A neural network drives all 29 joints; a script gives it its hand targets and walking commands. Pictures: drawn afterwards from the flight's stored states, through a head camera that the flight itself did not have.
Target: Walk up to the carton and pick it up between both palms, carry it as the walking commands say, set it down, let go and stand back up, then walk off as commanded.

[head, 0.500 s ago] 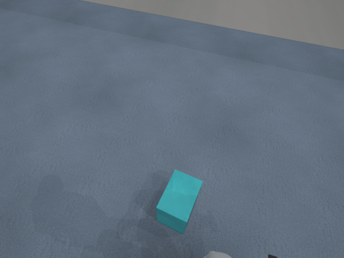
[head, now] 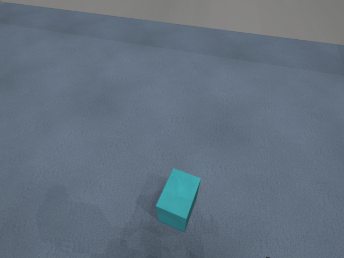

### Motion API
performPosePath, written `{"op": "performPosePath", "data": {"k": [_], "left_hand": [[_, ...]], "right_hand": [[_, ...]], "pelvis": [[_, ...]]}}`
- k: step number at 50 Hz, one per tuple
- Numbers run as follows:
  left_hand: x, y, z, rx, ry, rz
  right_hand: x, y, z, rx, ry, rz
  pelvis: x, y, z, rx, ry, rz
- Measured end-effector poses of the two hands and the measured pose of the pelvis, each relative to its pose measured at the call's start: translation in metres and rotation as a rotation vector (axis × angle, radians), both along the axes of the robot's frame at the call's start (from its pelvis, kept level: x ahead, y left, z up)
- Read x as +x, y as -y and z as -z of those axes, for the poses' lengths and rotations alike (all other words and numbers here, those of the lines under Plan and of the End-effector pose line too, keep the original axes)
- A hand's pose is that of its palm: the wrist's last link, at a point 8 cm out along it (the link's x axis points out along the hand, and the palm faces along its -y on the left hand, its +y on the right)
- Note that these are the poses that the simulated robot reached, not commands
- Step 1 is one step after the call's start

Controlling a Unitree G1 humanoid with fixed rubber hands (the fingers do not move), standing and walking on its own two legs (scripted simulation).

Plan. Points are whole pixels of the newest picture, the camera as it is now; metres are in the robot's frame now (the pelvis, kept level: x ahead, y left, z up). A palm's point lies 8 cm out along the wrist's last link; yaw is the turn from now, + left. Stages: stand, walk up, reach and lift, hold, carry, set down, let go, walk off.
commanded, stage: walk up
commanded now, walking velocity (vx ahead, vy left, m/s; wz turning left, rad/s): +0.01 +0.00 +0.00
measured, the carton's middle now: (178, 200) +0.48 +0.02 -0.64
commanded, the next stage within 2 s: none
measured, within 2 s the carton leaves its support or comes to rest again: neither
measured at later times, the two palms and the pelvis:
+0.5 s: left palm out of the picture +0.08 +0.39 -0.14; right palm out of the picture +0.08 -0.12 -0.12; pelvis +0.05 +0.13 +0.00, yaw -8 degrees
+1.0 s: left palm (59, 218) +0.22 +0.35 -0.15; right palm out of the picture +0.06 -0.10 -0.15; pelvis +0.10 +0.13 -0.01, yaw -15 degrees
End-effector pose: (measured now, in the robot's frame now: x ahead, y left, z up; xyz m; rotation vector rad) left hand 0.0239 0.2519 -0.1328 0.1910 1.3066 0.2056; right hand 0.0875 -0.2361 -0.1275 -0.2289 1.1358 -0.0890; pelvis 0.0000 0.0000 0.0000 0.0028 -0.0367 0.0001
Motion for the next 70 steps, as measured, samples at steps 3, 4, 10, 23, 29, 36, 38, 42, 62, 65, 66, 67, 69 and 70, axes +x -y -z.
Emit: {"op": "performPosePath", "data": {"k": [3,4,10,23,29,36,38,42,62,65,66,67,69,70], "left_hand": [[0.0,0.0,0.0,0.001,0.002,-0.001],[-0.001,-0.001,0.0,0.007,0.001,-0.003],[-0.038,-0.028,-0.004,0.046,-0.1,-0.026],[0.012,-0.132,0.007,0.023,-0.196,0.095],[0.135,-0.138,0.008,-0.028,0.018,0.231],[0.219,-0.129,0.003,-0.057,0.149,0.308],[0.226,-0.127,0.003,-0.061,0.153,0.316],[0.223,-0.12,0.008,-0.064,0.11,0.323],[0.116,-0.146,0.0,0.04,-0.08,0.213],[0.122,-0.157,0.01,0.017,-0.08,0.224],[0.126,-0.16,0.014,0.01,-0.079,0.232],[0.13,-0.16,0.016,0.003,-0.083,0.246],[0.141,-0.158,0.015,-0.018,-0.077,0.272],[0.148,-0.156,0.015,-0.03,-0.066,0.284]], "right_hand": [[0.0,0.005,-0.001,-0.014,-0.002,-0.003],[0.0,0.005,-0.001,-0.014,-0.01,-0.005],[0.006,-0.001,-0.003,-0.029,-0.044,-0.013],[0.007,-0.102,-0.003,-0.038,-0.103,0.109],[-0.035,-0.146,-0.004,-0.025,-0.198,0.236],[-0.046,-0.172,0.0,-0.01,-0.212,0.307],[-0.045,-0.172,0.0,-0.011,-0.214,0.315],[-0.044,-0.165,0.003,-0.015,-0.221,0.326],[0.068,-0.103,-0.003,-0.058,0.005,0.206],[0.069,-0.116,-0.002,-0.076,0.003,0.211],[0.066,-0.121,-0.001,-0.081,0.001,0.218],[0.061,-0.127,-0.003,-0.077,0.0,0.236],[0.051,-0.138,-0.007,-0.063,-0.007,0.271],[0.045,-0.143,-0.008,-0.056,-0.014,0.283]], "pelvis": [[0.0,0.0,0.0,-0.001,0.0,0.0],[0.0,-0.001,0.0,-0.001,0.0,0.0],[0.007,-0.022,-0.001,0.004,-0.011,0.007],[0.044,-0.118,0.003,-0.031,-0.077,0.111],[0.062,-0.145,-0.001,-0.041,-0.09,0.186],[0.078,-0.158,0.002,-0.04,-0.079,0.232],[0.081,-0.158,0.003,-0.039,-0.082,0.238],[0.087,-0.154,0.004,-0.03,-0.09,0.255],[0.099,-0.147,0.005,0.02,-0.038,0.235],[0.102,-0.161,0.011,-0.006,-0.05,0.24],[0.102,-0.165,0.013,-0.008,-0.044,0.246],[0.102,-0.167,0.012,-0.005,-0.04,0.258],[0.103,-0.17,0.007,-0.011,-0.041,0.282],[0.103,-0.171,0.005,-0.014,-0.04,0.29]]}}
